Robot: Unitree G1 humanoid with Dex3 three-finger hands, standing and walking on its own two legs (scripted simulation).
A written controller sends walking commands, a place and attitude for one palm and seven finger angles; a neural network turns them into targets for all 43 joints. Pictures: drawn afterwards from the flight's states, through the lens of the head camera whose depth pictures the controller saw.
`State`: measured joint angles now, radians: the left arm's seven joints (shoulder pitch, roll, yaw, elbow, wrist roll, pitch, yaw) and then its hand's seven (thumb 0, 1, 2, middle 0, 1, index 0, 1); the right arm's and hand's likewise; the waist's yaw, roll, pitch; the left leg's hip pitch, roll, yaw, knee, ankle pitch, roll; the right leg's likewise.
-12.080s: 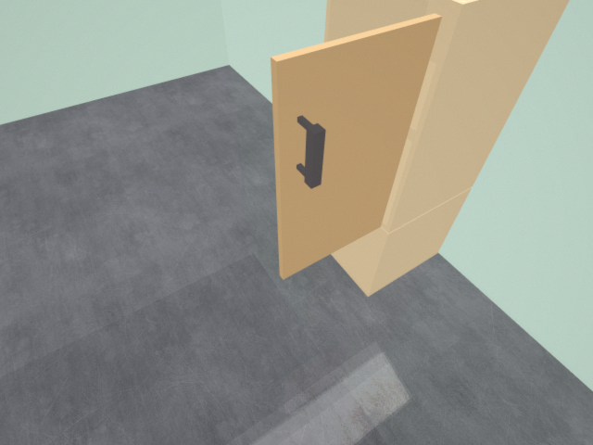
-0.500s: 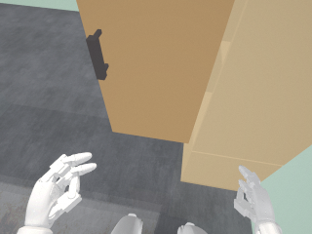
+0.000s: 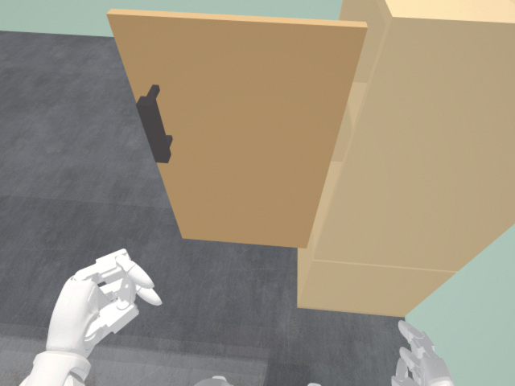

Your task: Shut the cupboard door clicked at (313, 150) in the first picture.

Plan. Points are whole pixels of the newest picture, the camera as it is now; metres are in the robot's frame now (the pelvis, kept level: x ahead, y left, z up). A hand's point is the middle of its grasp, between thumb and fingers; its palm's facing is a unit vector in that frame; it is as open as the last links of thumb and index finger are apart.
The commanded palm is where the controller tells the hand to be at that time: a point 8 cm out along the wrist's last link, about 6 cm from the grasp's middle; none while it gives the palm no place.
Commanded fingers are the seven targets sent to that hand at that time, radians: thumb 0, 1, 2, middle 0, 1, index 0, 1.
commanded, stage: raise the hand and make a fist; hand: left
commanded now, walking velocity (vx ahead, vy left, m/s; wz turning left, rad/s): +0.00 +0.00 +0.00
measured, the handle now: (158, 124) +0.50 +0.20 +0.13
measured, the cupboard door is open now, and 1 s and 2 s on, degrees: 90 90 90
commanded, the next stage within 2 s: bring the fist close to the handle in 0.88 s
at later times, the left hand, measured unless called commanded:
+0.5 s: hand (108, 265) +0.24 +0.20 +0.13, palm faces +0.00 -1.00 -0.06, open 3.1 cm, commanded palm +0.21 +0.24 +0.13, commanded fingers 0.00 0.90 0.90 -1.30 -1.50 -1.30 -1.50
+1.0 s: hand (120, 265) +0.24 +0.18 +0.13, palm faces +0.01 -1.00 -0.06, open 3.1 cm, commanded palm +0.22 +0.23 +0.13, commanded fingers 0.00 0.90 0.90 -1.30 -1.50 -1.30 -1.50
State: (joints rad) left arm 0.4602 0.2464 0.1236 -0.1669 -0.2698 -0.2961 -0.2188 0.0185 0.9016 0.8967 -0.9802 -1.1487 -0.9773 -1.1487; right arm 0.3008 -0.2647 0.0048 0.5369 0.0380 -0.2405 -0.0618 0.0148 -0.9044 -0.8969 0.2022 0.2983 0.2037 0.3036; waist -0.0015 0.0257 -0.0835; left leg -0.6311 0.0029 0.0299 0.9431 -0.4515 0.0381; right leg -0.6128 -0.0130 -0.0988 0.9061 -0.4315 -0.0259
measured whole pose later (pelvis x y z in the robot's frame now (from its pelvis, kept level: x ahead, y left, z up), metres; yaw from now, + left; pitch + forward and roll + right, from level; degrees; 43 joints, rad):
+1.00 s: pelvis +0.01 -0.01 +0.03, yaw +0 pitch +2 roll -1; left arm 0.32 0.26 0.19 -0.13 -0.29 -0.13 -0.25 0.02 0.90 0.90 -1.30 -1.50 -1.30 -1.50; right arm 0.26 -0.25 0.05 0.59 0.05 -0.27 -0.07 0.01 -0.90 -0.90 0.20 0.30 0.20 0.30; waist 0.02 0.04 -0.05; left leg -0.38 0.00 0.03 0.71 -0.36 0.02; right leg -0.37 0.00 -0.10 0.68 -0.35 -0.03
